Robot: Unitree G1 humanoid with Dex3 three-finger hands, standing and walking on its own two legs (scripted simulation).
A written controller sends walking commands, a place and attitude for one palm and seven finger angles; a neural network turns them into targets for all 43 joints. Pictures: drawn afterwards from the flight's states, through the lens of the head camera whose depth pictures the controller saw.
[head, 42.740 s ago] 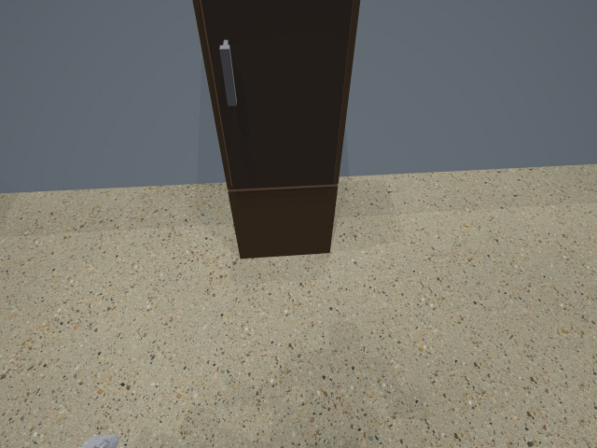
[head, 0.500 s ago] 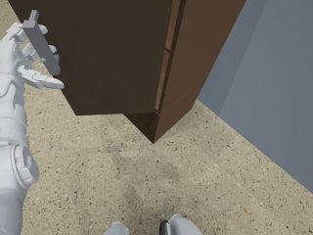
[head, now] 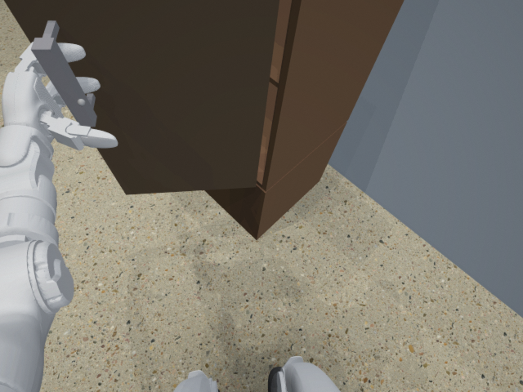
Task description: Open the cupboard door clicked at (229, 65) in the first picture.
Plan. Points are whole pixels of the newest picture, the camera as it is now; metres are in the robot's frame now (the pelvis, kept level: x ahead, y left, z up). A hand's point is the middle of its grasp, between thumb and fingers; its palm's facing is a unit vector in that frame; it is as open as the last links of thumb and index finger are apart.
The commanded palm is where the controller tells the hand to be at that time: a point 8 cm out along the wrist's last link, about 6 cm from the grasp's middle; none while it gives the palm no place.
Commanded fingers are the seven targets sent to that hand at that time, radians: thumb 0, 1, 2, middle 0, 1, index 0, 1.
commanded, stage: slide the fingers in behind the handle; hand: left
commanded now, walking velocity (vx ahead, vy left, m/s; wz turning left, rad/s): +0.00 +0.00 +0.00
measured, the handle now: (71, 77) +0.57 +0.24 +0.10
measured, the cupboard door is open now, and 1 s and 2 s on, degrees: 51 52 87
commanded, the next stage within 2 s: close the thumb around the handle in 0.20 s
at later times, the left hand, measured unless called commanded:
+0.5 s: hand (81, 104) +0.51 +0.21 +0.11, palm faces +0.03 -1.00 -0.01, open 13.1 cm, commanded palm +0.49 +0.25 +0.10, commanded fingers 0.00 0.12 0.56 -0.34 -1.27 -0.34 -1.27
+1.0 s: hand (80, 106) +0.50 +0.21 +0.11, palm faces +0.04 -1.00 -0.01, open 5.9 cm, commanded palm +0.48 +0.25 +0.10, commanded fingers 0.00 0.90 0.90 -0.40 -1.35 -0.40 -1.35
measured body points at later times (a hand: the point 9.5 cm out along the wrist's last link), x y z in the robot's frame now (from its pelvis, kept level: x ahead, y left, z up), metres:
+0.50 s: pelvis +0.00 +0.00 +0.00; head +0.12 +0.02 +0.44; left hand +0.50 +0.27 +0.11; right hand +0.01 -0.26 -0.11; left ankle -0.02 +0.09 -0.70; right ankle +0.01 -0.12 -0.70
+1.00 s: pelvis +0.00 +0.00 +0.00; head +0.11 +0.01 +0.44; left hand +0.50 +0.27 +0.11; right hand +0.00 -0.27 -0.11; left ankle -0.02 +0.09 -0.70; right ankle +0.01 -0.12 -0.70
